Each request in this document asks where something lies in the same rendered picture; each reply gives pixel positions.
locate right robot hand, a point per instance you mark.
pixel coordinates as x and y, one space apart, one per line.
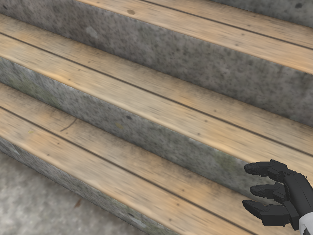
295 196

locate robot right forearm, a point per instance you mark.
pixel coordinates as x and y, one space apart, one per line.
305 224

